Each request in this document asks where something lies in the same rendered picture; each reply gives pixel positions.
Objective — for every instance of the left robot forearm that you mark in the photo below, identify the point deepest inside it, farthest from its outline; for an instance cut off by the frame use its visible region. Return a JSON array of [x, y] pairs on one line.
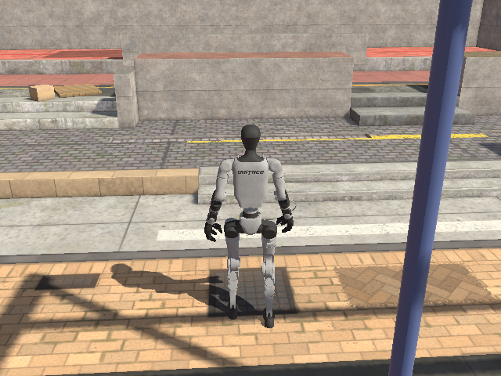
[[213, 210]]

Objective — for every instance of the robot right upper arm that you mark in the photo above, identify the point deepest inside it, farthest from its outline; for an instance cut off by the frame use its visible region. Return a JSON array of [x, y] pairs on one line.
[[278, 178]]

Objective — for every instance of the right robot hand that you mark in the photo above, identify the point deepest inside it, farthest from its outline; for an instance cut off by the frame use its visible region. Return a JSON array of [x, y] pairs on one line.
[[284, 221]]

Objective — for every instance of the right robot forearm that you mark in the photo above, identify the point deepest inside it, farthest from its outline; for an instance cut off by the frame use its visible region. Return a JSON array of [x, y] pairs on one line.
[[285, 207]]

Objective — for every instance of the humanoid robot torso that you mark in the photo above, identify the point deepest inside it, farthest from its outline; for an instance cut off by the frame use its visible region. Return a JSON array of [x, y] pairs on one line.
[[250, 180]]

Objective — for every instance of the robot left upper arm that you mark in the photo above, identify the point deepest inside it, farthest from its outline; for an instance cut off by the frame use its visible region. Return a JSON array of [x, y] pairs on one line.
[[222, 179]]

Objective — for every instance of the robot right foot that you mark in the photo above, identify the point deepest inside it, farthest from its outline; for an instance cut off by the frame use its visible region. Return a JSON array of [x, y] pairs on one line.
[[269, 321]]

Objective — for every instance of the left robot hand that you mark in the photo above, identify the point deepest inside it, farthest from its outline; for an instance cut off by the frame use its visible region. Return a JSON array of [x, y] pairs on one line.
[[208, 230]]

